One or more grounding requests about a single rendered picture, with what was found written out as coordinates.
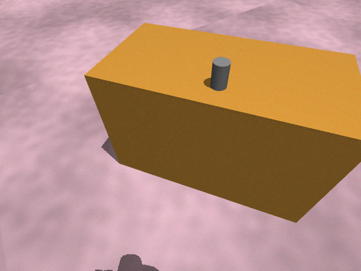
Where can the can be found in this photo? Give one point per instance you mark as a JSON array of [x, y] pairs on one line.
[[220, 73]]

